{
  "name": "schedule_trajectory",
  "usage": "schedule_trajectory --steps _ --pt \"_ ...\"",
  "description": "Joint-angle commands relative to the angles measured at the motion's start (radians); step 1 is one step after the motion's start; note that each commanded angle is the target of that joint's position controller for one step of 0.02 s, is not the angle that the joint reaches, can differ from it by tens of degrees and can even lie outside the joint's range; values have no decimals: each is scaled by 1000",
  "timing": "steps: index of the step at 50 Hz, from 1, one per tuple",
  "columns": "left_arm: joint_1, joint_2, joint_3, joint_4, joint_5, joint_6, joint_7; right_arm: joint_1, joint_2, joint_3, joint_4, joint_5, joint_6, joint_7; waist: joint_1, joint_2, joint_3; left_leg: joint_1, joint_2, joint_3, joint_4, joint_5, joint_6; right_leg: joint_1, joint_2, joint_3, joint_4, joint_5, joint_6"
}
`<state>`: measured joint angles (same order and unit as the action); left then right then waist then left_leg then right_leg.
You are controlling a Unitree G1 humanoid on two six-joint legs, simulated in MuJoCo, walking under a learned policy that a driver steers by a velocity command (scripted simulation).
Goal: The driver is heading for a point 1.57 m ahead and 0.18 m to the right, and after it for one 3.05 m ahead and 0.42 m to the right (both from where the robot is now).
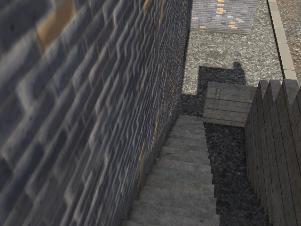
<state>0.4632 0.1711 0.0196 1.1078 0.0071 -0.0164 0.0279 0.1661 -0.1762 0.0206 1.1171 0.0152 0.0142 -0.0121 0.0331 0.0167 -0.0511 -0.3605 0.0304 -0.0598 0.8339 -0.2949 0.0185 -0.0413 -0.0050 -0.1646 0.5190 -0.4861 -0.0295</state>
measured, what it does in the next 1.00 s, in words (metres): goes down: left foot, then right foot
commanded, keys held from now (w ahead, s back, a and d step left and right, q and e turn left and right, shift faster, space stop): w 1.00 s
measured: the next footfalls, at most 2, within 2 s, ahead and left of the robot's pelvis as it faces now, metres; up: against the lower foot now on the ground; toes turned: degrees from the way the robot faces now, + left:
left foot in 0.20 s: +0.10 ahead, +0.16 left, +0.00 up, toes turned +0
right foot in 0.40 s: +0.06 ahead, -0.05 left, +0.00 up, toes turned -4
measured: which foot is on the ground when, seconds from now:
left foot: down 0.00-0.02, up 0.04-0.18, down 0.20-0.38, up 0.40-0.66, down 0.68-0.72, up 0.74-0.88, down 0.90-1.00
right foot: down 0.00-0.20, up 0.22-0.38, down 0.40-0.60, up 0.62-0.78, down 0.80-0.86, up 0.88-0.96, down 0.98-1.00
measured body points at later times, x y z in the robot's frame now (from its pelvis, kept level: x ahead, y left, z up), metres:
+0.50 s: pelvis +0.14 +0.01 -0.09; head +0.18 +0.03 +0.36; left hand +0.09 +0.26 -0.24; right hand +0.07 -0.23 -0.23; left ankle +0.18 +0.14 -0.71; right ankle +0.02 -0.05 -0.72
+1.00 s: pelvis +0.41 -0.05 -0.50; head +0.35 -0.06 -0.05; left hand +0.61 +0.15 -0.58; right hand +0.27 -0.25 -0.66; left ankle +0.55 +0.15 -1.11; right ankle +0.46 -0.12 -1.11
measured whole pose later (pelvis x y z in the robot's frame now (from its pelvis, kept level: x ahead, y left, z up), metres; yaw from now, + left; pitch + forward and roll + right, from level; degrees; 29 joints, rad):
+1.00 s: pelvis +0.41 -0.05 -0.50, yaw +2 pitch -8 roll +6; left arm 0.05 0.17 0.00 0.84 -0.02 0.03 -0.01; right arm 0.57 -0.13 -0.04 1.14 0.00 -0.09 -0.08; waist -0.15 -0.09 -0.01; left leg -0.70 0.03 0.03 1.19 -0.36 -0.01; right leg -0.60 0.04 0.09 1.41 -0.71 -0.01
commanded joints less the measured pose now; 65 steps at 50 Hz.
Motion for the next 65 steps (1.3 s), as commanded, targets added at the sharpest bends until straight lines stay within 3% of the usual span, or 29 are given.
schedule_trajectory --steps 1,8,10,12,17,21,22,25,28,32,34,35,36,37,38,39,40,42,44,45,46,47,48,50,51,52,54,58,65 --pt "206 92 28 13 2 8 10 -153 -42 -4 -75 28 -20 20 79 -164 107 -301 -12 33 103 180 67 122 -176 207 -39 672 -101" --pt "-68 204 56 -41 7 -15 -11 122 -73 -19 -18 0 -28 2 -134 -26 108 -114 41 88 284 -159 17 -267 -249 265 74 492 -134" --pt "-113 79 32 -32 -12 -23 9 230 -135 -56 67 -4 -41 5 -154 -83 112 -108 118 -10 -82 338 1 -189 -149 178 345 55 -20" --pt "101 -8 13 -83 29 4 24 237 -333 -114 126 -9 -51 16 -16 617 157 -83 137 -324 -495 458 -50 -330 144 -29 693 -355 38" --pt "-105 55 56 -75 -26 -32 44 362 -199 -137 171 22 -111 -20 -135 -9 150 181 229 -498 -96 57 143 -723 27 271 678 -103 -4" --pt "316 74 85 43 -33 -55 25 -130 14 -61 39 -16 -74 -100 257 -74 92 -760 -79 78 663 -236 -144 83 -134 325 117 323 -86" --pt "422 150 104 83 -50 -71 24 -320 -11 -60 -86 1 -88 -83 310 -314 128 -1065 29 -5 696 -272 -94 260 -212 635 154 65 -120" --pt "162 73 68 -2 -34 -89 61 -344 -107 -75 -163 -12 -125 -11 123 -34 250 -884 41 42 143 254 -26 -82 -123 553 162 -205 -63" --pt "-361 117 62 -93 6 -86 60 525 -45 -96 173 -2 -99 36 -317 -44 -15 419 -26 97 159 835 -44 -862 -16 261 337 49 -92" --pt "-500 126 90 -146 -28 -79 38 868 -80 -91 307 -17 -118 9 -500 139 126 460 122 27 -413 832 41 -680 200 41 1257 -123 114" --pt "-389 8 71 -149 -45 -77 37 791 -31 -59 302 -13 -157 37 -336 43 185 362 92 19 -454 681 -4 -731 231 163 1497 -302 16" --pt "-64 -119 31 -123 -72 -37 24 576 -153 -56 209 18 -154 22 -28 -14 270 223 184 -264 -437 99 61 -899 154 282 1172 18 -77" --pt "-53 -147 -12 -230 -81 -13 36 254 -331 -126 156 48 -149 -44 78 389 399 -159 352 -698 -445 -539 135 -886 -6 360 879 93 -100" --pt "-215 -10 -14 -296 -95 -20 42 39 -162 -79 27 17 -138 -108 33 279 474 -436 298 -734 -379 -628 110 -755 -90 424 584 237 -77" --pt "-228 12 -15 -242 -16 -31 25 89 -29 -27 -38 -67 -126 -96 -48 90 203 -336 83 -176 -555 177 121 -396 57 154 435 243 28" --pt "-41 49 15 -142 -10 -14 8 103 -182 -70 -6 -123 -134 -70 32 219 4 -489 77 -136 -656 494 107 21 131 6 671 361 77" --pt "-80 121 29 -143 -15 -26 -4 102 -156 -85 8 -35 -164 -73 11 222 -21 -324 17 22 -570 601 38 -77 30 111 580 336 83" --pt "-208 103 34 -128 28 21 -30 487 -13 -54 103 47 -121 -59 -79 -160 -52 282 -36 288 46 431 -80 -706 62 136 351 334 17" --pt "-481 -23 -12 -202 -108 42 -28 799 32 -27 105 -8 -62 -33 -285 -9 239 117 116 34 -126 183 35 -923 146 191 753 -80 37" --pt "-577 -85 -41 -270 -121 22 -24 777 45 -8 78 -14 -61 -38 -273 -11 334 -37 128 -15 -307 170 49 -775 161 142 709 -115 50" --pt "-481 -92 -33 -269 -91 17 -40 562 -31 -13 16 -10 -45 -35 -111 92 316 -281 106 28 -519 82 47 -461 161 21 628 -139 36" --pt "-182 -83 -21 -314 -45 61 -29 270 -504 -135 -7 21 -87 -56 120 742 511 -673 445 -741 -697 -761 272 -552 -57 335 857 -149 -26" --pt "-403 117 -6 -360 5 52 -27 281 -382 -143 -58 -55 -155 -74 -41 502 404 -905 380 -827 -420 -808 249 -459 -119 518 1158 -130 -31" --pt "74 104 21 -197 3 48 -48 100 -166 -102 -137 -8 -127 -99 203 71 114 -1047 100 -188 271 -323 -14 -58 -103 575 641 -400 71" --pt "251 262 74 -54 -13 40 -60 32 -84 -99 -258 11 -84 -123 206 -614 304 -1251 -128 75 834 -310 -43 -168 -45 815 -95 -760 118" --pt "116 343 85 -111 11 -1 -56 -13 -176 -118 -326 1 -81 -117 164 -699 449 -1158 -145 -72 894 -309 7 -559 -65 1296 -447 -1198 68" --pt "-141 189 45 -208 -1 -25 -46 180 -60 -82 -276 22 -100 -97 -29 -394 409 -1119 -153 -208 932 16 52 -538 -95 1289 -269 -864 71" --pt "-272 0 -10 -200 37 0 -24 316 -112 -74 -167 -22 -93 -95 -146 -295 166 -876 -125 -227 676 387 31 -467 -40 745 292 153 117" --pt "-22 115 -16 -100 -28 -36 51 -63 -104 -29 -358 -61 -36 -9 -43 -135 85 -532 -93 -57 52 663 12 -400 39 649 246 327 12"
Velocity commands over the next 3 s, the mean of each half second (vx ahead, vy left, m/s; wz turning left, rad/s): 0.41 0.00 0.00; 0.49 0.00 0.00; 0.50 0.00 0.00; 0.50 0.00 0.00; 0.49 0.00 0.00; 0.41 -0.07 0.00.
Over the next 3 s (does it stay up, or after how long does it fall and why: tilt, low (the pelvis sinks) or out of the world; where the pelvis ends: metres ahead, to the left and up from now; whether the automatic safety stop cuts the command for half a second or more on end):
stays up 1.26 -0.20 -1.10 its command is cut before an obstacle after 2.5 s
